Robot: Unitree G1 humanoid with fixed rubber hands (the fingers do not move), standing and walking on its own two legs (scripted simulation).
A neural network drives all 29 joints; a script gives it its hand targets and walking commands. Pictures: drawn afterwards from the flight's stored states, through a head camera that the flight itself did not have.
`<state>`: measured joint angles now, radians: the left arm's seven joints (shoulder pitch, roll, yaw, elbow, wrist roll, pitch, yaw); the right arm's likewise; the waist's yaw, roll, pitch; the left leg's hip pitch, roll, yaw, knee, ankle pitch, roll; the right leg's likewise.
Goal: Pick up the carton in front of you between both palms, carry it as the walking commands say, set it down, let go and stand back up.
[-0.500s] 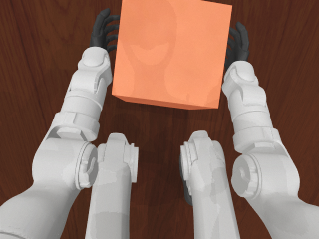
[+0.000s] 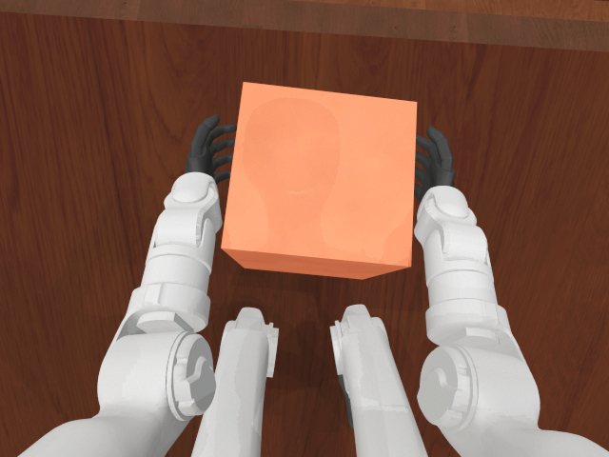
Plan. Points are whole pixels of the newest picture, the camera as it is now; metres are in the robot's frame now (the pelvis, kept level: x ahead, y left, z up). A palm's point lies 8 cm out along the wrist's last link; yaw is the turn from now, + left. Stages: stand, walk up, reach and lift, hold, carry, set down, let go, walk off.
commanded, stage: reach and lift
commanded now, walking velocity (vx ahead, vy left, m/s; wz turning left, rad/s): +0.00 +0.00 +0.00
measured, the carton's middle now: (314, 200) +0.46 -0.02 -0.13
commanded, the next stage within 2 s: none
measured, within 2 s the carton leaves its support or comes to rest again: neither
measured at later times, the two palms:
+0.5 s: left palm (144, 148) +0.42 +0.14 +0.11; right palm (506, 156) +0.41 -0.16 +0.11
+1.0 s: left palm out of the picture +0.38 +0.14 +0.26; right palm out of the picture +0.38 -0.16 +0.26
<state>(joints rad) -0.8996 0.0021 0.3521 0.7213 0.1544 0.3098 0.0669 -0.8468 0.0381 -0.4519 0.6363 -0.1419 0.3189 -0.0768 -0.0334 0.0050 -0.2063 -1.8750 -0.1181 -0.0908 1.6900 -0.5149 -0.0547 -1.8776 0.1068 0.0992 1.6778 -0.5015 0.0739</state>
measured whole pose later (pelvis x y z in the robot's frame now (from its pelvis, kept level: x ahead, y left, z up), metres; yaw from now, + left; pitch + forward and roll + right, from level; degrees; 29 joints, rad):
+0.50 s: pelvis +0.05 +0.00 +0.15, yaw +0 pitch +26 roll +0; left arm -0.53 -0.08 0.32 0.67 0.16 0.27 0.07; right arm -0.52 0.10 -0.37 0.64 -0.15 0.28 -0.06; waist -0.02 0.00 -0.23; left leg -1.16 -0.10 -0.12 1.18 -0.46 -0.03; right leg -1.17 0.09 0.12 1.17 -0.45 0.04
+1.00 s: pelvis +0.10 +0.00 +0.25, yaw +0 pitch +3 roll +0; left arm -0.22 -0.14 0.24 0.42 0.20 0.49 0.04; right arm -0.23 0.15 -0.26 0.41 -0.20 0.50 -0.04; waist 0.00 0.00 -0.12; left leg -0.31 -0.05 -0.15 0.53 -0.27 -0.01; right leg -0.32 0.05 0.15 0.53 -0.26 0.01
